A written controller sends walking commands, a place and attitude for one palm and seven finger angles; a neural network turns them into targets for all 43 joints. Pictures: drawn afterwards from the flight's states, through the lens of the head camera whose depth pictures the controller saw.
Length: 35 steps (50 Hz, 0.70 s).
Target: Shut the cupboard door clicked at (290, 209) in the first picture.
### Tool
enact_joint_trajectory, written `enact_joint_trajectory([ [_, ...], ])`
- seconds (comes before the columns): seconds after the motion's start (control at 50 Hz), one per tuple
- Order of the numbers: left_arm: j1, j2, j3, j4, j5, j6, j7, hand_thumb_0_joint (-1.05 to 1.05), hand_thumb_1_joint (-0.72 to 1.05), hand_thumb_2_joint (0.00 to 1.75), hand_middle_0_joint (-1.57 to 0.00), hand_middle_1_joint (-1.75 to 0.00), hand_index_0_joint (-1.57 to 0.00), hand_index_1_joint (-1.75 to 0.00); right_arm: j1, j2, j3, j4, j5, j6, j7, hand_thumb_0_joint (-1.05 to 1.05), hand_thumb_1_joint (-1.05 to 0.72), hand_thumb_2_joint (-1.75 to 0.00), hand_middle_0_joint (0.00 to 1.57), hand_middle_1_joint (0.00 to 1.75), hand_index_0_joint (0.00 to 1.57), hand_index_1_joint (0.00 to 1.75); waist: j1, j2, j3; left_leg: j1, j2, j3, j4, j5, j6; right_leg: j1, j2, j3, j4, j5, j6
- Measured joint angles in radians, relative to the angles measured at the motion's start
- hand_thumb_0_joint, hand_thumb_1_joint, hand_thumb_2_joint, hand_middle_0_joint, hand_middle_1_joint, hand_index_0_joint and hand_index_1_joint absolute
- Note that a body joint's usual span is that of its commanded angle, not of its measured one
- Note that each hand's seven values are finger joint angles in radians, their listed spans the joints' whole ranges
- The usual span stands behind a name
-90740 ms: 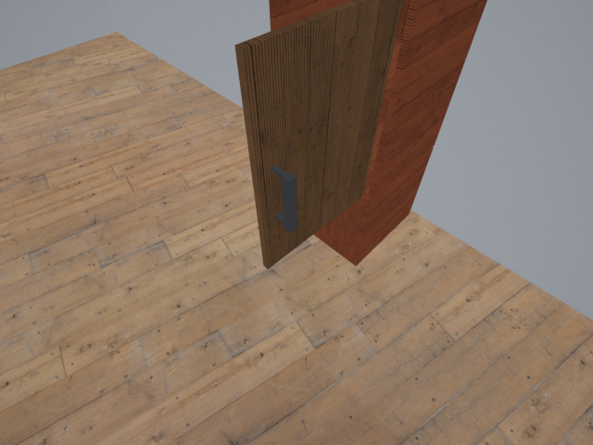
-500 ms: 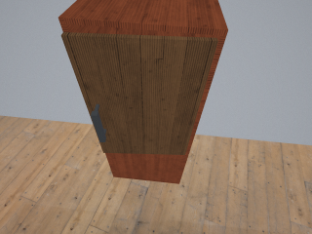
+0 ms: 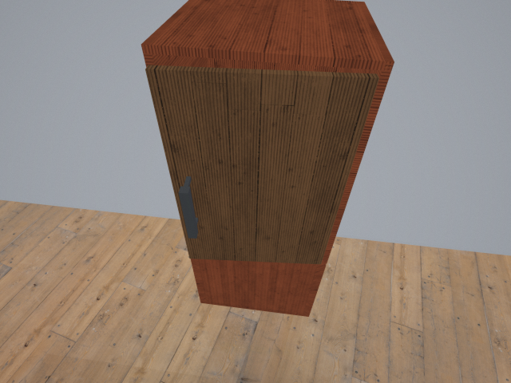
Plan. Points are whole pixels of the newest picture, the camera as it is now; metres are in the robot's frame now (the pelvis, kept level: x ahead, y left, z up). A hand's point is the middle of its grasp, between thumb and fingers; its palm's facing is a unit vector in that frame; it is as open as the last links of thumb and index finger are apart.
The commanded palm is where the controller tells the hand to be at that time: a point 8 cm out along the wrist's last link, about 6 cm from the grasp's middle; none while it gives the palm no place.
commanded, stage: look again from close up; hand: left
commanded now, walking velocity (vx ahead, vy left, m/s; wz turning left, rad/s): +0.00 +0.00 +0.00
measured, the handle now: (190, 208) +0.52 +0.19 -0.08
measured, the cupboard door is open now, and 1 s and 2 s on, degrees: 5 5 5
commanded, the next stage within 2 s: shuffle to correct the standing spot in 0.10 s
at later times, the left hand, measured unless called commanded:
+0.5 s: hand out of the picture -0.07 +0.19 -0.17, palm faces +0.02 -0.98 -0.19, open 7.3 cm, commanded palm none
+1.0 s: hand out of the picture +0.09 +0.17 -0.17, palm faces +0.01 -0.97 -0.24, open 7.3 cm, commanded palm none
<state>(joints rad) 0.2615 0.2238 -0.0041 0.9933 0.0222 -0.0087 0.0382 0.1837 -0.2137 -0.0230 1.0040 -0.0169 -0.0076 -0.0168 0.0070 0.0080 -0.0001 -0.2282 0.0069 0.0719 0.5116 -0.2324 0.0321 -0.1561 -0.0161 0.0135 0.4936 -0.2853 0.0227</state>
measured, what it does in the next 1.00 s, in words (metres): steps on the spot: right foot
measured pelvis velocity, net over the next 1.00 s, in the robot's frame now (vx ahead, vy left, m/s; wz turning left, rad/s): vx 0.06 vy -0.02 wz -0.02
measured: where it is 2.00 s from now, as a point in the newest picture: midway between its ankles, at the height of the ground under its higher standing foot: outside the picture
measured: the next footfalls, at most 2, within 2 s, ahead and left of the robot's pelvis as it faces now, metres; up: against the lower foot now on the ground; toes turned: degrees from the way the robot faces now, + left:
right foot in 0.98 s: +0.13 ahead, -0.15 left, +0.00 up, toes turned -8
left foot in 1.22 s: +0.17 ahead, +0.08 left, +0.00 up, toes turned +2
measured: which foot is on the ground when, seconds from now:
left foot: down 0.00-0.98, up 1.00-1.00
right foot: down 0.00-0.70, up 0.72-0.96, down 0.98-1.00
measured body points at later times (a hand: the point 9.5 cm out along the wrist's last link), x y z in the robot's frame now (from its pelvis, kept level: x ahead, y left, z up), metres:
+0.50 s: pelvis -0.02 +0.02 +0.00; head -0.02 +0.01 +0.45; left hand -0.07 +0.24 -0.15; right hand -0.02 -0.22 -0.16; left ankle +0.03 +0.10 -0.73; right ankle -0.01 -0.14 -0.73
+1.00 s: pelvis +0.06 -0.02 -0.01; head +0.07 -0.03 +0.44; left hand +0.09 +0.22 -0.15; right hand -0.01 -0.22 -0.17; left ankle +0.03 +0.09 -0.73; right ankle +0.09 -0.15 -0.74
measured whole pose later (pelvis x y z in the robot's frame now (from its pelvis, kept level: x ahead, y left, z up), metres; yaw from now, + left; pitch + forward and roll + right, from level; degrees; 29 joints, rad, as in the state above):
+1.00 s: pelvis +0.06 -0.02 -0.01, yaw -1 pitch +0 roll +1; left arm 0.29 0.17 0.06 1.02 0.03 -0.03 0.02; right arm 0.40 -0.11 -0.05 1.13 -0.02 -0.01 -0.02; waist -0.02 0.01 0.02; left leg -0.23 0.04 0.10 0.60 -0.38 0.02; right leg -0.30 -0.07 -0.09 0.54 -0.25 0.00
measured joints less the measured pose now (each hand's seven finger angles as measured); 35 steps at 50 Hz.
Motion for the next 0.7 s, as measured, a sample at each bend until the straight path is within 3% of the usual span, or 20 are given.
enact_joint_trajectory([
  [0.24, 0.023, -0.003, -0.008, 0.032, 0.006, 0.017, -0.009, 0.00, 0.91, 0.90, -0.21, -0.30, -0.20, -0.30, 0.030, -0.003, 0.003, 0.039, 0.002, 0.013, 0.011, 0.00, -0.91, -0.90, 0.20, 0.30, 0.20, 0.30, -0.004, -0.019, 0.029, -0.012, -0.028, 0.009, -0.058, 0.061, 0.029, -0.014, -0.027, 0.007, -0.051, 0.058, 0.024],
  [0.44, 0.117, -0.045, 0.006, 0.077, 0.015, 0.033, -0.021, 0.00, 0.91, 0.90, -0.20, -0.30, -0.20, -0.30, 0.090, 0.032, -0.008, 0.085, 0.000, 0.045, 0.009, 0.01, -0.91, -0.90, 0.20, 0.30, 0.21, 0.30, -0.003, -0.003, 0.024, -0.022, -0.024, 0.021, -0.050, 0.017, 0.033, -0.045, -0.035, -0.006, 0.003, -0.060, -0.029],
  [0.5, 0.146, -0.063, 0.011, 0.091, 0.013, 0.031, -0.024, 0.00, 0.91, 0.90, -0.20, -0.30, -0.20, -0.30, 0.099, 0.041, -0.013, 0.094, 0.001, 0.045, 0.005, 0.01, -0.91, -0.90, 0.20, 0.30, 0.21, 0.30, -0.001, 0.007, 0.033, -0.025, -0.014, 0.020, -0.026, 0.001, 0.025, -0.037, -0.029, -0.014, -0.002, -0.029, -0.026],
  [0.58, 0.188, -0.086, 0.017, 0.103, 0.006, 0.015, -0.018, 0.00, 0.91, 0.90, -0.20, -0.30, -0.20, -0.30, 0.113, 0.052, -0.014, 0.095, 0.003, 0.042, 0.005, 0.01, -0.91, -0.90, 0.20, 0.30, 0.20, 0.30, 0.006, 0.007, 0.028, -0.055, -0.005, 0.012, 0.057, -0.113, 0.008, -0.034, -0.019, -0.010, -0.009, 0.028, -0.007],
  [0.64, 0.212, -0.106, 0.021, 0.117, 0.000, 0.011, -0.015, 0.00, 0.91, 0.90, -0.20, -0.30, -0.20, -0.30, 0.121, 0.055, -0.016, 0.091, 0.004, 0.030, 0.006, 0.01, -0.91, -0.90, 0.20, 0.30, 0.20, 0.30, 0.006, 0.012, 0.020, -0.063, 0.010, 0.010, 0.100, -0.141, 0.003, -0.031, -0.008, -0.019, 0.010, 0.006, 0.000],
  [0.7, 0.218, -0.117, 0.023, 0.130, 0.000, 0.023, -0.019, 0.00, 0.91, 0.90, -0.20, -0.30, -0.20, -0.30, 0.128, 0.067, -0.018, 0.083, 0.002, 0.006, 0.000, 0.01, -0.91, -0.90, 0.20, 0.30, 0.20, 0.30, 0.002, -0.011, 0.015, -0.045, 0.006, 0.029, 0.086, -0.040, 0.017, -0.053, -0.014, -0.006, 0.093, -0.066, -0.018],
])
